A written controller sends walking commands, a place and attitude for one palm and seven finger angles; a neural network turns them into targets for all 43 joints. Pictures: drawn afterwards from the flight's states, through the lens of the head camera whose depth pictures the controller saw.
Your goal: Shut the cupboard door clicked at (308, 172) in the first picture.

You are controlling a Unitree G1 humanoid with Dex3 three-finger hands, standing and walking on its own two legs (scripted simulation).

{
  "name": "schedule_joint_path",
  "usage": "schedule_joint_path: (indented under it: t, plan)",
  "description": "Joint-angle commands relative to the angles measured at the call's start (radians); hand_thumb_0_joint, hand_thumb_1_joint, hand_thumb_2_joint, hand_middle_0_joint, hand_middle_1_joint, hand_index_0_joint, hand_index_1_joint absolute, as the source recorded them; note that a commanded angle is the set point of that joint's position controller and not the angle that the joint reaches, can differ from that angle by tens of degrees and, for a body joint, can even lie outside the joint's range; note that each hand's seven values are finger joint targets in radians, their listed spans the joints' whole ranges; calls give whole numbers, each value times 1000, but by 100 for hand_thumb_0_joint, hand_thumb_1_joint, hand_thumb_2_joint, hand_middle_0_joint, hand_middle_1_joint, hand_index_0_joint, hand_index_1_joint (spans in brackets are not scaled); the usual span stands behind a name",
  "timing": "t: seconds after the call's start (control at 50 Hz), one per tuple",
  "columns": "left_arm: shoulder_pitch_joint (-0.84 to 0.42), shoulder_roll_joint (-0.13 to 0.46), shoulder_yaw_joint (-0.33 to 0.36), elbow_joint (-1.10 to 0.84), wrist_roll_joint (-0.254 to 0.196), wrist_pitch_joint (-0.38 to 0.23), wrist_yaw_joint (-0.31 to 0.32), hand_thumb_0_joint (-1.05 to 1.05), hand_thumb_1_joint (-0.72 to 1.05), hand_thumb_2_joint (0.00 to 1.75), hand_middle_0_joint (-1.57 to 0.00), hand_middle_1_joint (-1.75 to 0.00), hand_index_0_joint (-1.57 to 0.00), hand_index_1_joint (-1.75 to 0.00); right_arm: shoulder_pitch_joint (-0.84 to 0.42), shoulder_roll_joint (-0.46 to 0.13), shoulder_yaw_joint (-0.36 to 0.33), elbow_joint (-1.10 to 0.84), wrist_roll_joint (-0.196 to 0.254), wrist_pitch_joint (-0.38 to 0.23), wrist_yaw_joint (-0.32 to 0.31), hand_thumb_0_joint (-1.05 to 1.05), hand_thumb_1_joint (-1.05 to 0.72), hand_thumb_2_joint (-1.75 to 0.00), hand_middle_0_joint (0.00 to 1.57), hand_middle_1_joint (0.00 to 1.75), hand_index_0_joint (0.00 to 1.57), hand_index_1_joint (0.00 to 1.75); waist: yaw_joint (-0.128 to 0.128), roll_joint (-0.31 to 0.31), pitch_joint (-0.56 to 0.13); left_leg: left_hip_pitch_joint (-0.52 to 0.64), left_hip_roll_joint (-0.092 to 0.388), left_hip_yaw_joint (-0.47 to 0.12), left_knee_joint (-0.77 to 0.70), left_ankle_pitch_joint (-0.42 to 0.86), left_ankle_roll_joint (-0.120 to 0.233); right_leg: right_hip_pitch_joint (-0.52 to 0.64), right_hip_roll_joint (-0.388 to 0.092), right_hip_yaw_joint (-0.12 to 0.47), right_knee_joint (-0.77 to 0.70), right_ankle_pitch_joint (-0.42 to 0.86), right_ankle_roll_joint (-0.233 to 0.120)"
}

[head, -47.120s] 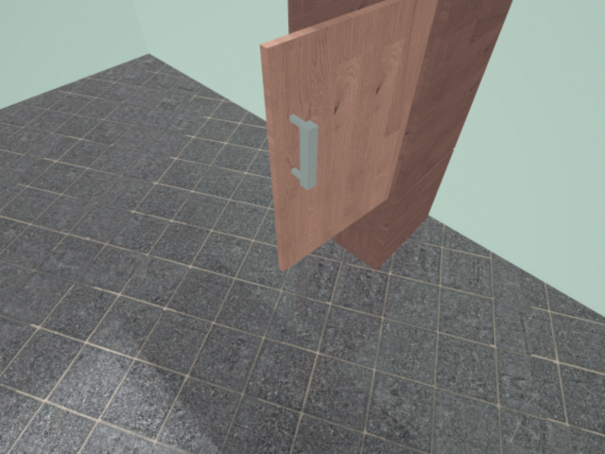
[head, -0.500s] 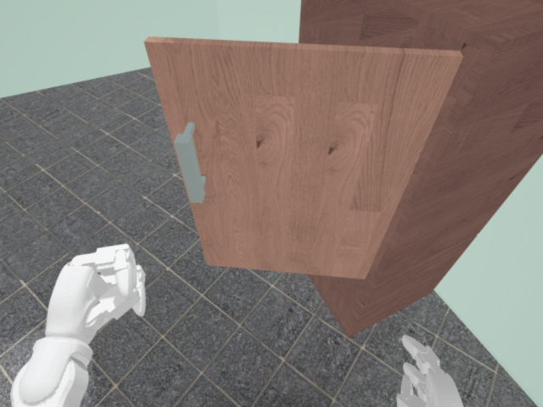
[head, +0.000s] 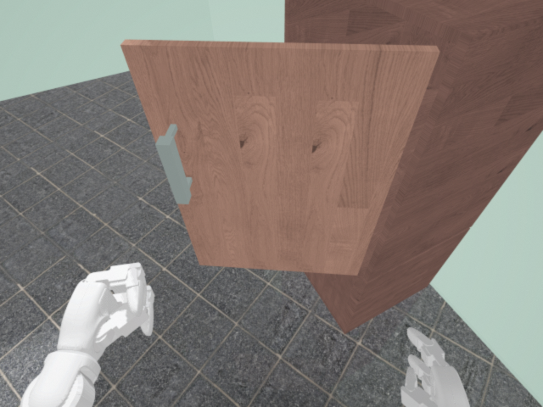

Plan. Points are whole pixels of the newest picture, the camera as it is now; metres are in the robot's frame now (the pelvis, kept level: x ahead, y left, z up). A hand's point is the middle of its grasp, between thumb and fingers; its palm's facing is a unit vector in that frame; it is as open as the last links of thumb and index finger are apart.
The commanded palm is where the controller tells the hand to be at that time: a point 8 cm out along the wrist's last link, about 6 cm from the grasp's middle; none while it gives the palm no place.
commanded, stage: bring the fist close to the handle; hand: left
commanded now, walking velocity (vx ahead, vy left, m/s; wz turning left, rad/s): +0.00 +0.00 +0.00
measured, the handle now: (178, 165) +0.49 +0.20 +0.08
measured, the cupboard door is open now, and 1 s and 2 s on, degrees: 58 58 53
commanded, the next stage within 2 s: push the door shut along its arc in 1.34 s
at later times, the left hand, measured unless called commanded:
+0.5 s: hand (161, 243) +0.31 +0.18 +0.09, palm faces +0.01 -1.00 -0.05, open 3.1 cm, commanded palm +0.29 +0.23 +0.09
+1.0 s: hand (190, 209) +0.38 +0.15 +0.09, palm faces -0.01 -1.00 -0.03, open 3.1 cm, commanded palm +0.35 +0.20 +0.09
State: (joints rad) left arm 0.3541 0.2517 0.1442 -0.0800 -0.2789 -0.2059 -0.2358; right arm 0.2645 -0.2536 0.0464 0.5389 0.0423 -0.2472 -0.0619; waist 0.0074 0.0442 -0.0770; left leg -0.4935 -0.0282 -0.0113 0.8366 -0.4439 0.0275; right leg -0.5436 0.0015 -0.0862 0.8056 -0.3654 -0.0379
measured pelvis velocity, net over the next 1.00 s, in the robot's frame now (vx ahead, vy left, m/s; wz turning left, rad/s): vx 0.00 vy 0.00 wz -0.02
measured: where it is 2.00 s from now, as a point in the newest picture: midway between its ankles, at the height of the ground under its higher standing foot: outside the picture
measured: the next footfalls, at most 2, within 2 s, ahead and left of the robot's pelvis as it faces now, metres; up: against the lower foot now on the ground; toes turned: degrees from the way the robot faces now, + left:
none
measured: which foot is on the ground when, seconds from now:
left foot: down 0.00-1.00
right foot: down 0.00-1.00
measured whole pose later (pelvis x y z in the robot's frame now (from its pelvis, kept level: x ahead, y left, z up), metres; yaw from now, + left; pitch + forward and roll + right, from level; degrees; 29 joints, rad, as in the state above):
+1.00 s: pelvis +0.00 +0.00 +0.00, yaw -1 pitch +8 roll +0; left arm -0.32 0.24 0.17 0.51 -0.21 -0.25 -0.13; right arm 0.28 -0.25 0.03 0.62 0.04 -0.11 -0.04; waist -0.03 0.03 -0.06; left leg -0.50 -0.03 0.02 0.78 -0.41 0.03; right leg -0.57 0.00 -0.06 0.78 -0.34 -0.04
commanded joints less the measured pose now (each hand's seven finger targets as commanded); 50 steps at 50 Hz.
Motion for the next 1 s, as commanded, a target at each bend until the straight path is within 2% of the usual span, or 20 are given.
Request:
schedule_joint_path:
  t: [0.0,0.06,0.14,0.2,0.26,0.32,0.34,0.44,0.46,0.52,0.58,0.64,0.66,0.68,0.74,0.82,0.84,0.86,0.92,0.98]
  plan:
    - [-281,174,147,-235,-20,-124,49,0,90,90,-130,-150,-130,-150,-75,-107,-48,-134,3,-59,-16,0,-90,-90,20,30,20,30,-21,-15,-135,-20,13,-29,-124,180,-6,142,-13,75,-133,83,24]
    - [-287,169,142,-133,-17,-131,35,0,90,90,-130,-150,-130,-150,-70,-115,-50,-112,3,-56,-15,0,-90,-90,20,30,20,30,-25,-45,-126,-45,11,-24,-114,169,-4,140,-17,90,-142,72,25]
    - [-333,141,75,-41,-14,-76,-26,0,90,90,-130,-150,-130,-150,-71,-124,-55,-114,16,-48,-17,0,-90,-90,20,30,20,30,-26,-7,-144,-32,8,-17,-124,174,-5,151,-26,96,-153,88,26]
    - [-377,158,92,-17,-24,-37,-38,0,90,90,-130,-150,-130,-150,-67,-127,-53,-121,15,-38,-22,0,-90,-90,20,30,20,30,-18,-33,-176,-35,8,-15,-124,211,-3,194,-31,106,-158,141,30]
    - [-467,228,168,-27,-25,-49,0,0,90,90,-130,-150,-130,-150,-72,-126,-54,-119,7,-29,-26,0,-90,-90,20,30,20,30,-7,-81,-194,-41,11,-19,-127,232,-3,225,-29,109,-150,160,31]
    - [-530,200,167,-20,-16,-87,36,0,90,90,-130,-150,-130,-150,-71,-113,-54,-111,5,-24,-18,0,-90,-90,20,30,20,30,-6,-47,-240,-4,8,-10,-138,270,-7,232,-24,90,-122,221,29]
    - [-535,170,138,0,-11,-92,40,0,90,90,-130,-150,-130,-150,-72,-111,-51,-108,5,-24,-14,0,-90,-90,20,30,20,30,-9,-21,-222,2,8,-10,-141,274,-9,214,-21,83,-118,229,26]
    - [-564,152,94,121,19,-75,32,0,90,90,-130,-150,-130,-150,-48,-124,-61,-88,9,-4,-3,0,-90,-90,20,30,20,30,-21,-4,-202,6,12,-4,-146,278,-12,190,-21,77,-121,245,21]
    - [-566,164,99,143,24,-64,30,0,90,90,-130,-150,-130,-150,-42,-130,-63,-89,10,4,-3,0,-90,-90,20,30,20,30,-24,-36,-202,1,14,-8,-145,282,-8,195,-20,78,-123,247,22]
    - [-653,139,71,142,21,-53,23,0,90,90,-130,-150,-130,-150,-40,-129,-66,-94,12,15,-3,0,-90,-90,20,30,20,30,-31,-33,-220,23,14,-9,-152,291,-10,194,-19,73,-124,264,22]
    - [-726,171,110,142,19,-68,46,0,90,90,-130,-150,-130,-150,-38,-128,-66,-88,7,28,-6,0,-90,-90,20,30,20,30,-30,-65,-259,29,16,-9,-154,305,-9,222,-19,76,-121,282,25]
    - [-790,154,100,130,28,-102,77,0,90,90,-130,-150,-130,-150,-40,-119,-65,-80,3,31,0,0,-90,-90,20,30,20,30,-29,-20,-279,66,18,-11,-155,339,-14,207,-15,67,-105,306,19]
    - [-776,183,125,147,36,-110,89,0,90,90,-130,-150,-130,-150,-35,-121,-68,-75,2,36,0,0,-90,-90,20,30,20,30,-20,-24,-278,61,21,-12,-154,351,-16,218,-16,70,-103,313,18]
    - [-776,154,101,163,44,-115,93,0,90,90,-130,-150,-130,-150,-31,-118,-67,-74,1,40,4,0,-90,-90,20,30,20,30,-26,-24,-284,65,21,-9,-155,359,-16,215,-15,68,-100,323,19]
    - [-822,146,82,266,61,-106,98,0,90,90,-130,-150,-130,-150,-20,-124,-68,-54,4,56,11,0,-90,-90,20,30,20,30,-40,-26,-228,45,24,-10,-158,317,-19,168,-13,65,-109,285,17]
    - [-894,146,75,345,68,-86,91,0,90,90,-130,-150,-130,-150,-15,-130,-69,-60,8,83,12,0,-90,-90,20,30,20,30,-42,-36,-227,30,21,-7,-170,279,-18,171,-14,68,-122,252,15]
    - [-954,134,57,345,65,-87,90,0,90,90,-130,-150,-130,-150,-16,-129,-68,-57,9,86,10,0,-90,-90,20,30,20,30,-57,-44,-232,36,20,-7,-166,276,-15,167,-15,71,-126,254,17]
    - [-977,167,87,351,65,-92,96,0,90,90,-130,-150,-130,-150,-10,-133,-72,-53,8,91,6,0,-90,-90,20,30,20,30,-52,-63,-249,37,23,-10,-164,286,-14,182,-15,73,-123,262,17]
    - [-1045,142,74,339,61,-122,105,0,90,90,-130,-150,-130,-150,-5,-124,-72,-50,5,94,9,0,-90,-90,20,30,20,30,-48,-16,-318,76,21,-6,-160,327,-17,198,-13,74,-111,303,14]
    - [-963,166,107,389,69,-142,115,0,90,90,-130,-150,-130,-150,5,-126,-73,-52,2,105,15,0,-90,-90,20,30,20,30,-30,-44,-327,59,23,-3,-164,344,-17,226,-13,74,-106,325,14]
